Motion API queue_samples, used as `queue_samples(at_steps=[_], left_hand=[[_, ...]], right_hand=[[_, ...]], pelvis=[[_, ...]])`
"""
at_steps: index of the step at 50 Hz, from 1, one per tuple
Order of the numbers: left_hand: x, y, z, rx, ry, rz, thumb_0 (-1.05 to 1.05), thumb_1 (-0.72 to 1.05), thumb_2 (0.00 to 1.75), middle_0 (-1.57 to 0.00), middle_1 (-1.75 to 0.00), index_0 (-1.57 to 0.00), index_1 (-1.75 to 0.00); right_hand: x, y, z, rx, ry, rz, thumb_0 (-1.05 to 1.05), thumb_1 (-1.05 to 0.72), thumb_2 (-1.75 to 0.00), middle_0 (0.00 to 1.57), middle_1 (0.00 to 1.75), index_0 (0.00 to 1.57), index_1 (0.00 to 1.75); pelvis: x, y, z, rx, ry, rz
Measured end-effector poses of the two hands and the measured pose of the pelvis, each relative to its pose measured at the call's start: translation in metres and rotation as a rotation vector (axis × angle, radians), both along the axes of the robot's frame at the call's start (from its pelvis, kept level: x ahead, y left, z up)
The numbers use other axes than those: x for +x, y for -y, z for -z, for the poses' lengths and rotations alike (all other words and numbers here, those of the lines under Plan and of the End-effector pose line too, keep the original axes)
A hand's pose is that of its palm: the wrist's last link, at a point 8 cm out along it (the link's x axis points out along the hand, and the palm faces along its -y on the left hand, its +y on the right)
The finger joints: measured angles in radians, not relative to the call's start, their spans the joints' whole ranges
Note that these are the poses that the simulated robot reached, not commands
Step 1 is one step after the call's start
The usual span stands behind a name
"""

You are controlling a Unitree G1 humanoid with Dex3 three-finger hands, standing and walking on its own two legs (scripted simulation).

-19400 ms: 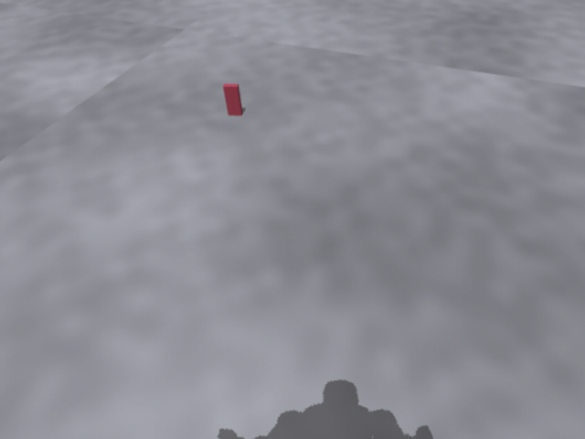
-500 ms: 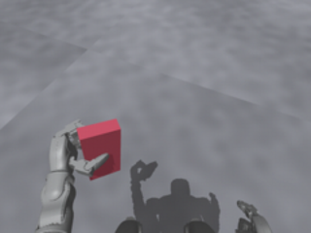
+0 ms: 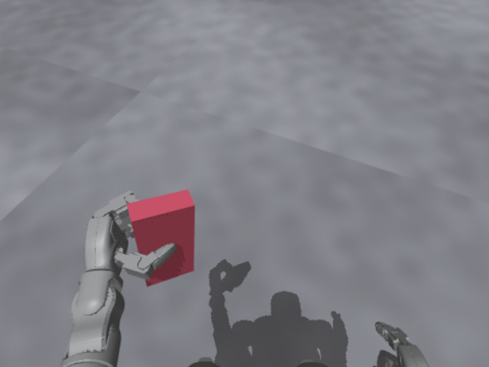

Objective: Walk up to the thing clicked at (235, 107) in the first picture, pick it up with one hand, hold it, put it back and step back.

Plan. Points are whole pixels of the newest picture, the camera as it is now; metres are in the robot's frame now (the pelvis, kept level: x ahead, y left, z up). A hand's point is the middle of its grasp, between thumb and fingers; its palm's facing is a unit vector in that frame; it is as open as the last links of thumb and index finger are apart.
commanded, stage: hold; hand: left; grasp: from the side
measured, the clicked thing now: (165, 242) +0.32 +0.14 +0.03
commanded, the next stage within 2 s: crouch in 0.32 s
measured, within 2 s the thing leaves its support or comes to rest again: neither
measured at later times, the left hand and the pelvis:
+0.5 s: hand (144, 232) +0.32 +0.17 +0.06, palm faces +0.08 -1.00 -0.01, open 8.1 cm; pelvis +0.00 +0.00 +0.01, yaw +0 degrees
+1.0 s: hand (160, 270) +0.32 +0.19 -0.11, palm faces +0.11 -0.99 +0.00, open 8.1 cm; pelvis -0.03 +0.00 -0.10, yaw +0 degrees
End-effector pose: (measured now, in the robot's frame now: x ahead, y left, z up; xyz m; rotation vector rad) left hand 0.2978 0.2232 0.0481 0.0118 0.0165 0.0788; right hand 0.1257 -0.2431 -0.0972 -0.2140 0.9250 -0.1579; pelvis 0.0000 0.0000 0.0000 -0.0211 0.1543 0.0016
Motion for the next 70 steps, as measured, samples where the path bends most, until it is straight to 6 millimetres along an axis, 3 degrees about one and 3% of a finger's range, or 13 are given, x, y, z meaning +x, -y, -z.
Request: queue_samples(at_steps=[24,32,38,43,49,57,70], left_hand=[[-0.006,0.003,-0.017,-0.002,0.013,-0.003,0.01,-0.4,1.09,-1.04,-1.34,-1.01,-1.3],[-0.008,0.002,0.002,-0.014,-0.016,-0.027,0.01,-0.39,1.09,-1.03,-1.34,-1.01,-1.31],[-0.009,-0.002,0.042,-0.018,-0.037,-0.04,0.01,-0.39,1.09,-1.03,-1.35,-1.0,-1.32],[-0.007,-0.007,0.087,-0.014,-0.025,-0.032,0.01,-0.4,1.1,-1.02,-1.36,-1.0,-1.33],[-0.001,-0.014,0.15,-0.007,0.01,-0.029,0.02,-0.4,1.11,-1.02,-1.37,-1.0,-1.34],[0.001,-0.019,0.234,0.017,0.004,-0.025,0.02,-0.41,1.11,-1.03,-1.37,-1.01,-1.33],[-0.002,-0.03,0.351,0.028,-0.004,-0.063,0.02,-0.41,1.11,-1.03,-1.37,-1.01,-1.33]], right_hand=[[-0.003,-0.001,-0.011,0.007,0.014,-0.002,0.01,-0.93,-0.9,0.2,0.3,0.2,0.3],[-0.005,0.001,-0.008,0.005,0.013,-0.012,0.01,-0.9,-0.89,0.2,0.3,0.2,0.3],[-0.013,0.008,0.01,-0.013,-0.018,-0.028,0.01,-0.89,-0.89,0.2,0.3,0.2,0.3],[-0.023,0.016,0.04,-0.039,-0.059,-0.043,0.01,-0.89,-0.89,0.2,0.3,0.2,0.3],[-0.033,0.022,0.095,-0.063,-0.115,-0.055,0.01,-0.89,-0.9,0.2,0.3,0.2,0.3],[-0.036,0.015,0.177,-0.048,-0.181,-0.088,0.01,-0.91,-0.9,0.2,0.3,0.2,0.3],[-0.046,0.008,0.287,-0.034,-0.24,-0.159,0.01,-0.92,-0.9,0.2,0.3,0.2,0.3]], pelvis=[[-0.003,0.001,-0.011,0.005,0.047,0.0],[-0.01,0.001,-0.007,0.007,0.027,0.001],[-0.018,0.002,0.011,0.007,-0.04,0.001],[-0.025,0.002,0.041,0.003,-0.132,0.001],[-0.032,0.0,0.095,-0.007,-0.251,0.003],[-0.044,-0.002,0.164,-0.017,-0.363,0.012],[-0.07,0.001,0.263,-0.025,-0.429,0.026]])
